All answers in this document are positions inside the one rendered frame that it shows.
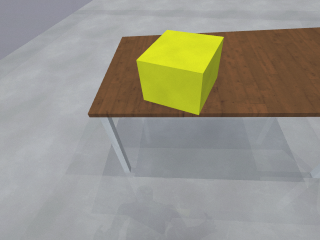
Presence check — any table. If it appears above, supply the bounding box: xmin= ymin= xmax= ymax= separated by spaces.
xmin=88 ymin=27 xmax=320 ymax=178

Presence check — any carton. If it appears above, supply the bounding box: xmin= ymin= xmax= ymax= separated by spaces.
xmin=136 ymin=30 xmax=224 ymax=115

